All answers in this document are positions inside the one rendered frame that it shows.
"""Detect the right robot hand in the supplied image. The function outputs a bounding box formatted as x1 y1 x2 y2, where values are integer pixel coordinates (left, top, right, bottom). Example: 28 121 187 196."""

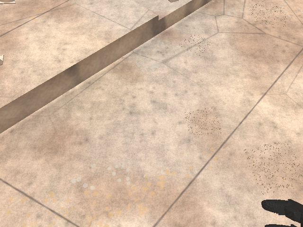
261 199 303 227

